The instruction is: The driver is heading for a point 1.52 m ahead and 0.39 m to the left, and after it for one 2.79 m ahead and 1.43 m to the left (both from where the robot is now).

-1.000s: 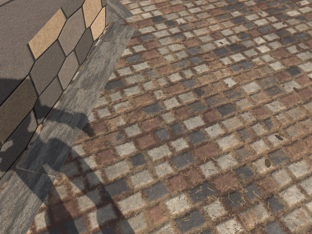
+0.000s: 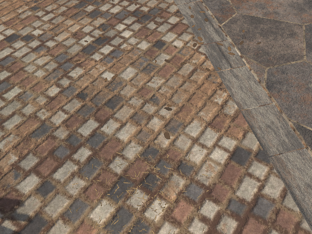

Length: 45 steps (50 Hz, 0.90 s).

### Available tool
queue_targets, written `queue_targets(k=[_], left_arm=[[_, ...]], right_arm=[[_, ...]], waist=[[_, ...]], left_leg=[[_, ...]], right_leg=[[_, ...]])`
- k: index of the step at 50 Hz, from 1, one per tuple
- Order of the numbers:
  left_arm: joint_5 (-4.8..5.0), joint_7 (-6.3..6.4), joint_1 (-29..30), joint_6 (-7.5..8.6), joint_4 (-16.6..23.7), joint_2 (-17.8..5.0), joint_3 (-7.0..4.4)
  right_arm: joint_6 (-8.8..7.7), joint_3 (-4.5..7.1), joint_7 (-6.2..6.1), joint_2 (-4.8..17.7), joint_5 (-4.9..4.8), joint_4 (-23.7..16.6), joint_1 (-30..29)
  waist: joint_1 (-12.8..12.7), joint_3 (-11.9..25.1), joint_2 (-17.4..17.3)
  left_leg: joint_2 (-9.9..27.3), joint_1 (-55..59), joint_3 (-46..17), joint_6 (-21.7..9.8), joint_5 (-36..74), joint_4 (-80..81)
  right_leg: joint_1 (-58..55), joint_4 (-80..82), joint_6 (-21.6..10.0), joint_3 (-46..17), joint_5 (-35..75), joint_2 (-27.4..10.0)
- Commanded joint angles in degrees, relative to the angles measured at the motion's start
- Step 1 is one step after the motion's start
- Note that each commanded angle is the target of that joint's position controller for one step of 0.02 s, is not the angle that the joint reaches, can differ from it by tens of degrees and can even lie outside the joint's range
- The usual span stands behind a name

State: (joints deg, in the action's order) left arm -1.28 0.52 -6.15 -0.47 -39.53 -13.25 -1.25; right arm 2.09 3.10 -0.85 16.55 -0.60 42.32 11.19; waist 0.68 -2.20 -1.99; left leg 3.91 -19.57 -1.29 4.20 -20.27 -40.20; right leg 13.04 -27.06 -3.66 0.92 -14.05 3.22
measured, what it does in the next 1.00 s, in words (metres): walks ahead, turning left: left foot, then right foot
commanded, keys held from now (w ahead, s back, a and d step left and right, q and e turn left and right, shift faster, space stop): q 0.02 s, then w+q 0.78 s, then w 0.06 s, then w+e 0.14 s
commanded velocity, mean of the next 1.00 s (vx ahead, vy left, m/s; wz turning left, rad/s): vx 0.37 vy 0.00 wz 0.43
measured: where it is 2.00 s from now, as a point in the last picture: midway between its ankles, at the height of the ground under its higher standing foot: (107, 190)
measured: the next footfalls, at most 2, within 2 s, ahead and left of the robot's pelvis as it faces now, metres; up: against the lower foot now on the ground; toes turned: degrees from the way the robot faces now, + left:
left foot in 0.06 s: +0.03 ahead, +0.14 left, +0.00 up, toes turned +2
right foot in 0.40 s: +0.17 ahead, -0.10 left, +0.00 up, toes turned +15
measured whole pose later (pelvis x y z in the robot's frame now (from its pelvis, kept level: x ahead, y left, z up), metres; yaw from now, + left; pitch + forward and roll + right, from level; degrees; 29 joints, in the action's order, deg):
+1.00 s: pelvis +0.34 +0.13 -0.01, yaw +30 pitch +1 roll +1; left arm 2.2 0.0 -17.9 4.7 -45.7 -17.5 -2.2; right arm -3.2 2.7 2.3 15.5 -0.2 36.5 8.8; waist -1.8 -4.4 0.8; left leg -4.5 -21.2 4.0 -5.3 -9.9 -30.2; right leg 22.0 -71.4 -1.1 -1.5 -21.5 -4.6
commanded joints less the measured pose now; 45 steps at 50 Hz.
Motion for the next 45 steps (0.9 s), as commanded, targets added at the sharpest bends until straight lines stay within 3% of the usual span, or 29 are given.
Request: queue_targets(k=[1,3,4,5,6,7,8,9,10,12,15,17,19,20,21,22,23,24,27,30,33,36,38,40,41,42,43,44,45], left_arm=[[0.82,0.50,1.1,0.24,2.2,-12.1,-3.43],[1.33,0.96,-1.6,0.11,1.3,-12.0,-3.66],[0.88,1.11,-1.9,0.38,1.8,-11.1,-3.57],[0.58,1.07,-1.3,0.76,3.2,-9.8,-3.45],[0.74,0.99,2.0,1.28,3.9,-9.3,-3.36],[1.63,0.70,5.0,2.16,5.2,-7.8,-3.25],[2.47,0.19,6.5,3.27,6.1,-5.7,-2.94],[2.86,-0.39,7.6,4.22,6.9,-7.2,-3.39],[3.16,-1.06,7.4,5.20,6.9,-8.4,-3.88],[2.76,-2.24,7.0,6.58,6.3,-8.2,-3.80],[2.17,-3.45,5.7,7.26,5.1,-5.9,-3.16],[2.74,-3.45,0.8,7.03,3.5,-6.6,-3.69],[2.93,-2.41,-6.8,6.54,1.6,-8.7,-4.82],[2.44,-1.52,-15.2,6.54,0.4,-11.8,-5.76],[0.34,-1.45,-19.4,6.36,0.1,-18.7,-6.93],[0.22,-1.58,-15.2,6.54,0.5,-17.3,-6.39],[1.23,-1.19,-12.4,6.64,0.9,-12.7,-5.19],[1.28,-0.90,-11.0,6.77,1.0,-10.4,-4.55],[0.52,-0.35,-10.1,6.87,0.2,-8.6,-3.96],[0.73,-0.20,-11.9,7.01,-1.4,-9.3,-4.06],[0.91,0.11,-11.4,6.33,-2.5,-10.6,-4.13],[1.50,0.38,-13.5,5.85,-4.2,-12.2,-4.27],[2.02,0.35,-14.7,5.36,-5.3,-13.2,-4.38],[2.23,0.68,-14.8,4.71,-5.7,-15.1,-4.79],[2.43,0.94,-15.4,4.29,-5.9,-15.9,-4.96],[2.48,1.09,-15.6,3.90,-6.0,-16.5,-4.99],[2.65,1.22,-14.7,3.87,-5.7,-15.9,-4.60],[0.71,0.91,-17.3,4.44,-4.6,-10.9,-2.82],[1.29,-0.17,-23.1,5.84,-3.1,-6.7,-0.90]], right_arm=[[-1.11,1.64,-0.14,7.0,-0.16,-4.6,-1.8],[-1.39,1.39,-0.17,7.1,0.25,-4.4,-0.3],[-1.56,1.67,-0.27,8.2,0.03,-4.2,1.0],[-1.75,2.53,-0.26,10.0,-0.78,-3.0,2.8],[-2.28,2.56,-0.05,8.8,-0.94,-2.9,5.2],[-3.11,2.63,0.05,9.4,-0.69,-2.4,8.5],[-3.86,2.92,0.09,11.0,-0.46,-1.9,9.7],[-4.63,2.95,-0.04,10.8,0.11,-2.0,10.7],[-5.30,2.88,-0.24,10.4,0.07,-2.2,10.9],[-5.15,2.82,-0.38,9.8,-1.02,-3.2,9.1],[-3.54,3.30,-0.84,10.9,-1.02,-5.0,6.5],[-2.75,3.22,-0.78,10.6,-1.12,-6.3,4.8],[-2.83,2.39,-0.74,7.3,-0.91,-7.2,4.9],[-3.21,1.24,-0.62,3.3,-0.39,-8.3,3.8],[-4.11,0.30,-0.94,0.4,-1.19,-12.1,4.3],[-4.65,1.27,-0.88,4.2,-2.46,-11.5,7.1],[-4.55,1.99,-0.50,6.7,-2.31,-10.3,5.4],[-4.44,2.23,-0.17,6.9,-1.68,-9.0,4.8],[-4.66,2.02,1.19,4.7,-1.27,-8.7,2.6],[-4.47,1.29,1.81,2.9,-0.96,-10.3,-0.7],[-4.83,0.36,2.61,1.6,-0.89,-12.1,-5.6],[-5.26,-0.42,4.00,0.5,-0.88,-13.7,-11.5],[-5.37,-0.34,4.82,1.0,-1.19,-14.5,-13.4],[-5.16,0.62,5.18,3.2,-1.00,-14.8,-12.3],[-4.93,1.32,5.14,4.5,-0.78,-14.4,-9.6],[-4.66,2.56,4.87,6.7,-0.88,-13.1,-3.2],[-4.28,4.09,3.91,8.9,-1.07,-10.9,6.0],[-3.54,4.68,2.45,12.0,-0.89,-8.7,12.9],[-4.31,4.32,2.37,14.9,-0.37,-10.1,10.5]], waist=[[-0.8,2.2,8.7],[-1.0,3.4,6.8],[-1.7,3.6,4.0],[-2.6,2.7,-1.3],[-0.2,0.1,-2.8],[1.5,-1.7,-7.3],[1.8,-3.2,-12.6],[3.0,-3.9,-14.1],[2.8,-2.9,-12.4],[2.0,-0.6,-6.8],[1.3,2.2,-6.9],[-1.6,3.4,-7.2],[-5.0,5.0,-5.1],[-8.4,7.9,1.6],[-7.5,9.5,16.7],[-4.3,5.1,16.1],[-3.9,-1.1,12.2],[-3.6,-2.8,8.8],[-3.1,-2.1,7.8],[-3.6,-1.7,6.3],[-4.4,-2.9,5.8],[-6.1,-4.4,5.1],[-5.9,-4.5,5.1],[-3.5,-1.3,7.2],[-1.4,1.4,8.3],[2.5,5.4,8.5],[8.0,9.5,6.8],[8.1,15.2,-2.6],[2.6,25.7,-12.3]], left_leg=[[-1.4,2.4,2.3,-1.5,2.9,6.9],[-1.9,5.3,2.1,-3.8,8.1,10.7],[-0.7,6.6,0.1,-5.9,8.7,8.8],[0.5,5.0,-3.9,-9.7,-2.2,9.6],[2.6,2.3,-10.3,-13.1,-15.9,14.7],[7.3,3.6,-20.7,-16.6,-24.2,22.3],[11.1,7.0,-31.8,-20.1,-25.6,28.4],[13.9,11.5,-36.8,-21.8,-22.1,30.3],[14.6,15.5,-37.4,-21.7,-17.6,29.4],[11.3,18.5,-30.7,-18.8,-8.7,27.3],[5.0,12.0,-21.6,-16.1,0.3,25.3],[3.1,5.1,-19.8,-14.5,0.8,23.5],[0.4,-3.9,-18.5,-10.9,-2.9,17.4],[-4.0,-12.0,-13.8,-7.4,-7.1,2.9],[-9.0,-24.1,-9.1,-5.2,-15.0,-14.9],[-4.1,-28.9,-9.9,-4.9,-12.6,-25.4],[-1.9,-31.9,-9.1,-5.2,-6.6,-28.8],[-0.9,-30.6,-8.5,-5.2,-1.6,-28.9],[1.1,-27.0,-6.7,-5.0,7.5,-27.2],[1.1,-27.9,-4.8,-3.4,10.8,-23.0],[1.3,-25.8,-2.1,-2.9,17.2,-11.3],[0.5,-22.1,2.2,-4.1,20.5,-2.0],[-0.7,-19.8,4.1,-5.9,19.5,2.1],[-4.2,-14.0,6.8,-8.6,15.5,3.8],[-6.3,-8.9,7.7,-10.2,12.7,4.0],[-8.0,0.2,7.5,-12.2,12.0,5.3],[-8.6,14.7,5.9,-14.6,16.0,9.5],[2.4,34.0,-9.4,-17.3,18.1,7.8],[18.7,46.9,-44.0,-28.9,7.3,16.3]], right_leg=[[-1.5,6.7,-8.8,-11.9,10.1,-16.2],[-1.5,6.0,-5.9,-11.2,-4.0,-14.6],[1.0,3.3,-4.5,-9.7,-13.6,-12.6],[4.7,1.2,-2.6,-5.0,-22.7,-8.2],[7.8,-4.2,-0.5,-1.4,-23.8,-5.6],[12.7,-12.1,0.9,1.1,-20.9,-2.3],[17.4,-17.7,1.5,1.2,-18.1,1.1],[23.9,-23.4,1.4,-3.0,-21.9,-0.2],[27.8,-26.7,0.9,-5.8,-21.7,-2.1],[27.1,-20.6,1.0,-5.1,-17.5,-3.2],[12.6,-8.5,3.1,-0.9,-7.9,-0.2],[0.6,-0.7,4.3,0.8,2.2,1.2],[-13.1,1.6,4.2,-0.7,5.0,-1.3],[-22.8,4.7,1.5,-10.8,-2.2,-10.3],[-26.1,14.2,-6.5,-38.1,-21.4,-25.2],[-21.0,17.5,-10.6,-45.8,-32.6,-28.6],[-17.8,17.4,-9.5,-38.5,-30.2,-26.2],[-15.4,16.9,-7.4,-29.6,-20.8,-22.6],[-12.7,17.0,-4.1,-12.8,3.6,-17.0],[-12.7,17.4,-5.3,-6.0,14.4,-16.6],[-12.0,18.2,-5.0,-0.4,17.9,-16.1],[-12.4,18.2,-4.4,3.7,21.0,-16.7],[-15.1,16.4,-3.8,5.9,28.2,-17.6],[-18.3,10.2,-2.7,8.3,48.4,-18.1],[-19.2,4.7,-2.5,8.7,58.1,-18.4],[-17.7,-3.7,-2.2,8.9,62.0,-18.5],[-10.5,-15.3,-0.9,10.0,57.8,-16.9],[6.0,-33.5,0.5,9.0,17.5,-13.2],[23.9,-53.3,2.7,1.2,-20.0,-2.8]])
